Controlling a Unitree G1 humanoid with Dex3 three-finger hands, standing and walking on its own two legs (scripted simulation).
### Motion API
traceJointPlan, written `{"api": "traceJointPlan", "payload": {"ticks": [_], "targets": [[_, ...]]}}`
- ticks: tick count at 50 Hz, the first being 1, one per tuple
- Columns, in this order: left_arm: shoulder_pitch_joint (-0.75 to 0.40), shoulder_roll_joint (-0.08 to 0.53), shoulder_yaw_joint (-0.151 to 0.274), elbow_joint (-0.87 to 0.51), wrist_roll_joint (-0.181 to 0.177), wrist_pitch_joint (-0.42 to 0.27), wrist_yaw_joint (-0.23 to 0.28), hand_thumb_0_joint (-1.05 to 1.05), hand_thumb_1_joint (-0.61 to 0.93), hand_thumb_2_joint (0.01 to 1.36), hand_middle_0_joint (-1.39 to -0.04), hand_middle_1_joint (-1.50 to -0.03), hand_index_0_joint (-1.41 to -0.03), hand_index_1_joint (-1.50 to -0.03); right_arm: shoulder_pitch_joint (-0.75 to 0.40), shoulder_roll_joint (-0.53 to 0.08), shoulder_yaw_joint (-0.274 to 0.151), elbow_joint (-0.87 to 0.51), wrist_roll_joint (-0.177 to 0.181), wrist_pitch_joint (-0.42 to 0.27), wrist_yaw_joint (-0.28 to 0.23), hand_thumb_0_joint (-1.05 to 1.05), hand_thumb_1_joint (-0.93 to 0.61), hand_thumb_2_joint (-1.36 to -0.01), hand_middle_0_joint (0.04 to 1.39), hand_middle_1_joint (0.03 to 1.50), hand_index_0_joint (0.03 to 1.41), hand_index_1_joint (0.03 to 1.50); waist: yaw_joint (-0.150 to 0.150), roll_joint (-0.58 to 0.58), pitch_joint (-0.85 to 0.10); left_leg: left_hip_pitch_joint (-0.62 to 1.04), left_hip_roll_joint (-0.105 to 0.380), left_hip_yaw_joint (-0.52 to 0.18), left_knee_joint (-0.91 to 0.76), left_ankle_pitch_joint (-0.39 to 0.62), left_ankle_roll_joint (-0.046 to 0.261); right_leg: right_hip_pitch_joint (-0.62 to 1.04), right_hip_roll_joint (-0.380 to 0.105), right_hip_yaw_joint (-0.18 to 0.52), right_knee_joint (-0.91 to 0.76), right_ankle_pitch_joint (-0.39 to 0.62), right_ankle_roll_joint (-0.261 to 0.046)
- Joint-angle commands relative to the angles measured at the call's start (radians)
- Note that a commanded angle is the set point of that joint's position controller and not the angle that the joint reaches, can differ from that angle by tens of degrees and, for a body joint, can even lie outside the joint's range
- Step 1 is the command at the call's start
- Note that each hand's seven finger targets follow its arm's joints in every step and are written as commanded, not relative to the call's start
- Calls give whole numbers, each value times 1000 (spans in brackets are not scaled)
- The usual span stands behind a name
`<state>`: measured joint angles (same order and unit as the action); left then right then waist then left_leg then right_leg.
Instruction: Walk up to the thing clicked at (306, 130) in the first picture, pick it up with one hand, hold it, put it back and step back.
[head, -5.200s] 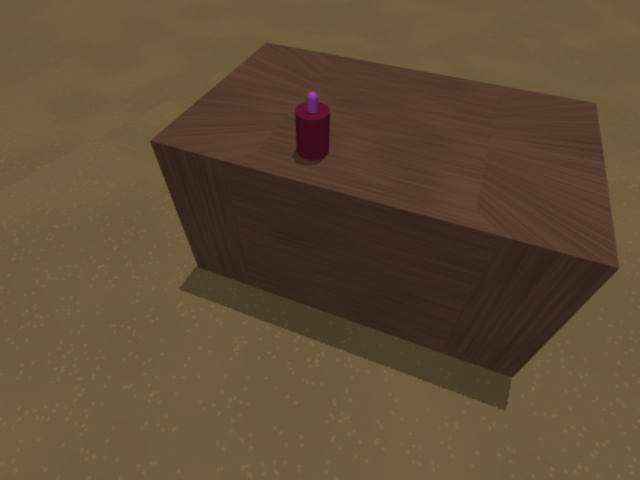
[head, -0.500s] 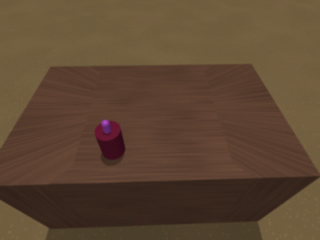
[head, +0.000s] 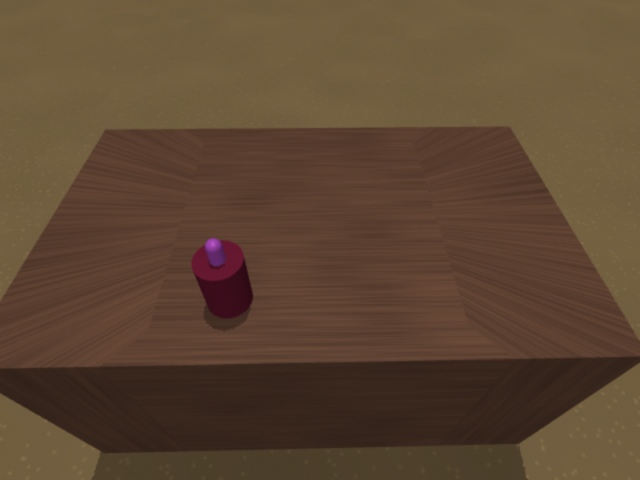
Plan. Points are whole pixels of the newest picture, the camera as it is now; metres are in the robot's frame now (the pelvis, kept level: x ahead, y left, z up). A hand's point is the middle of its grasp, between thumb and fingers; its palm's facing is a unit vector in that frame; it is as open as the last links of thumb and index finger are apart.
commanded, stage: stand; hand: left
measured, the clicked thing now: (221, 272) +0.48 +0.18 -0.09
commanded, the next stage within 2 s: go down in 0.72 s
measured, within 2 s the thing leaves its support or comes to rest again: neither
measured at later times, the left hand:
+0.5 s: hand out of the picture +0.08 +0.26 -0.16, palm faces -0.03 -0.94 -0.35, open 7.4 cm
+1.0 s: hand out of the picture +0.15 +0.25 -0.15, palm faces +0.11 -0.94 -0.31, open 9.6 cm
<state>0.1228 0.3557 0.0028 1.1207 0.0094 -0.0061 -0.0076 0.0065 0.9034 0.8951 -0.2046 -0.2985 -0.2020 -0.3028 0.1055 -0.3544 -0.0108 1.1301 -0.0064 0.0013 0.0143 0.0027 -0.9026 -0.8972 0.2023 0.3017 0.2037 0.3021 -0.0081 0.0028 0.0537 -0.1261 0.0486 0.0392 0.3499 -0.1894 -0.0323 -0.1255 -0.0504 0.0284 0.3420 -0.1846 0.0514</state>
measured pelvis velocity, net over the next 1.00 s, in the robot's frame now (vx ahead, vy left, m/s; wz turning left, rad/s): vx -0.01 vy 0.00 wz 0.02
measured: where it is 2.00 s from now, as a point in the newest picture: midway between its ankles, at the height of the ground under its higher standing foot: outside the picture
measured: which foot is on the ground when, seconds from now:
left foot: down 0.00-1.00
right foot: down 0.00-1.00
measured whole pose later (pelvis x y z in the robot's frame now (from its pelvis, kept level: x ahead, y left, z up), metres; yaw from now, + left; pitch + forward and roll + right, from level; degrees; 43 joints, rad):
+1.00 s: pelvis -0.01 +0.00 -0.01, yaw +1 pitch +2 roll +0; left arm 0.00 0.31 0.09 0.96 -0.05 -0.01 0.02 0.01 0.66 0.65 -0.10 -0.15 -0.10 -0.16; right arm 0.04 -0.31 -0.07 0.92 0.05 -0.09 -0.03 0.01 -0.66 -0.65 0.11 0.16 0.11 0.16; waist -0.02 0.01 0.06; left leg -0.33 0.05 0.01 0.54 -0.25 -0.03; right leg -0.31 -0.05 0.01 0.50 -0.24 0.05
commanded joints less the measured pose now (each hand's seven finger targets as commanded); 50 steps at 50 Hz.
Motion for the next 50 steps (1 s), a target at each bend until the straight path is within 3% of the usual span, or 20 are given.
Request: {"api": "traceJointPlan", "payload": {"ticks": [1, 5, 15, 17, 27, 30, 40, 41, 42, 43, 44, 45, 46, 47, 48, 49, 50], "targets": [[-26, 213, 36, -58, 4, -22, 14, 0, 900, 900, -200, -300, -200, -301, -51, -224, -46, -60, -2, -23, -12, 0, -900, -900, 200, 300, 200, 300, 6, -6, -86, 35, 92, -75, -54, 101, 48, -9, -79, 54, -58, 142, -58], [-31, 216, 38, -58, 3, -21, 16, 0, 900, 900, -200, -300, -200, -301, -36, -219, -43, -59, -2, -25, -14, 0, -900, -900, 200, 300, 200, 300, 2, 4, -91, 33, 93, -72, -50, 139, 47, 10, -83, 55, -51, 184, -59], [-29, 214, 38, -56, 3, -20, 15, 0, 900, 900, -200, -300, -200, -301, -48, -219, -43, -65, -2, -24, -14, 0, -900, -900, 200, 300, 200, 300, 8, -3, -68, 29, 89, -78, -61, 101, 43, -12, -76, 45, -61, 117, -57], [-35, 216, 39, -58, 4, -21, 16, 0, 900, 900, -200, -300, -200, -301, -39, -217, -44, -65, -2, -24, -14, 0, -900, -900, 200, 300, 200, 300, 3, -13, -84, 32, 92, -75, -49, 131, 48, 11, -83, 50, -56, 165, -61], [-25, 211, 38, -59, 4, -20, 17, 0, 900, 900, -200, -300, -200, -301, -44, -220, -43, -69, -1, -26, -16, 0, -900, -900, 200, 300, 200, 300, 8, 5, -87, 34, 91, -77, -51, 158, 48, 23, -83, 41, -53, 187, -57], [-37, 221, 41, -60, 3, -19, 17, 0, 900, 900, -200, -300, -200, -301, -36, -215, -42, -69, -2, -26, -16, 0, -900, -900, 200, 300, 200, 300, 4, -10, -83, 32, 93, -80, -61, 135, 44, 16, -79, 39, -50, 145, -58], [-24, 213, 40, -61, 4, -22, 18, 0, 900, 900, -200, -300, -200, -301, -41, -217, -44, -74, -1, -26, -17, 0, -900, -900, 200, 300, 200, 300, 8, -2, -98, 51, 91, -71, -37, 207, 51, 30, -85, 34, -43, 228, -58], [-28, 213, 38, -60, 3, -21, 19, 0, 820, 820, -122, -220, -136, -221, -34, -212, -42, -73, 0, -25, -17, 0, -820, -820, 120, 220, 120, 220, 3, -5, -80, 33, 89, -76, -49, 184, 47, 24, -82, 32, -48, 202, -56], [-379, -1, 8, -411, -75, -98, 25, 0, 740, 740, -42, -140, -56, -141, -385, -25, -9, -424, 95, -134, -32, 0, -740, -740, 45, 140, 48, 140, -24, 0, -91, -98, -39, 14, 44, 98, 23, -108, 45, -71, 40, 100, -45], [-421, 107, 39, -439, -77, -95, 42, 0, 660, 660, -11, -60, -9, -61, -312, -94, -19, -458, 90, -157, -48, 0, -660, -660, 44, 60, 48, 60, -25, 12, -113, -67, -41, 13, 40, 46, 21, -89, 38, -64, 26, 50, -45], [-307, 154, 39, -346, -73, -65, 50, 0, 580, 580, -11, -24, -4, -38, -222, -172, -59, -373, 92, -148, -64, 0, -580, -580, 44, 54, 48, 54, -18, 12, -54, -104, -37, 11, 29, -21, 16, -110, 45, -66, 20, -17, -51], [-188, 204, 77, -187, -59, -12, 49, 0, 500, 500, -27, -32, -24, -42, -154, -209, -97, -278, 89, -130, -75, 0, -500, -500, 45, 54, 48, 54, -18, 6, -56, -156, -41, 13, 74, -6, 15, -142, 52, -69, 53, -7, -53], [-176, 248, 119, -151, -45, 23, 45, 0, 420, 420, -36, -71, -14, -96, -155, -223, -125, -270, 87, -126, -79, 0, -420, -420, 46, 55, 50, 55, -2, -4, -76, -189, -41, 8, 112, 20, 18, -165, 56, -69, 88, 17, -56], [-241, 220, 184, -333, -80, -60, 67, 0, 340, 340, -53, 0, -56, -16, -181, -144, -129, -314, 72, -142, -71, 0, -340, -340, 46, 54, 49, 54, 40, -33, -247, -122, -31, 5, 101, 37, 19, -74, 50, -73, 98, 34, -48], [-231, 195, 185, -305, -62, -62, 57, 0, 260, 260, -43, -41, -49, -41, -192, -174, -143, -351, 50, -154, -67, 0, -260, -260, 46, 53, 49, 53, 3, 10, -275, -174, -38, -1, 171, 73, 19, -129, 53, -60, 158, 82, -51], [-62, 199, 201, -218, -29, -34, 37, 0, 238, 315, -43, -81, -39, -86, -42, -196, -193, -316, 35, -145, -61, 0, -180, -225, 47, 54, 50, 54, -5, 2, -263, -196, -44, 1, 193, 104, 25, -155, 56, -63, 174, 110, -53], [99, 161, 220, -217, -44, -34, 49, 0, 158, 235, -71, -37, -88, -23, 171, -146, -214, -220, 41, -127, -55, 0, -100, -191, 47, 54, 49, 54, 3, 5, -250, -116, -41, 12, 133, 113, 22, -115, 61, -75, 140, 111, -53]]}}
